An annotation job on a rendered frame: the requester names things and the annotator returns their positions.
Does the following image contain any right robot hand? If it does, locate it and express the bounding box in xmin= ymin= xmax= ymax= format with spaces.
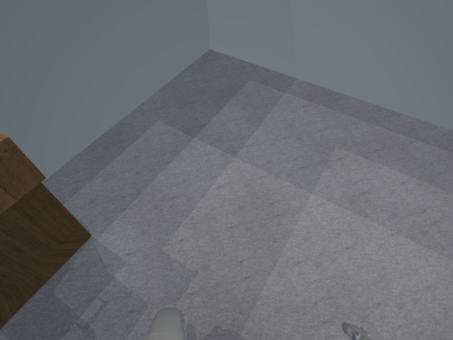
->
xmin=342 ymin=322 xmax=374 ymax=340

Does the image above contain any drawer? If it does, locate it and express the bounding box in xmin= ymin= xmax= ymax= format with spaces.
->
xmin=0 ymin=133 xmax=46 ymax=214

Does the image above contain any cabinet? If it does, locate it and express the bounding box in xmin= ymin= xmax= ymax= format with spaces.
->
xmin=0 ymin=183 xmax=92 ymax=329

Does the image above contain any robot left thigh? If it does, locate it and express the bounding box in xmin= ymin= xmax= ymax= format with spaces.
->
xmin=145 ymin=307 xmax=186 ymax=340

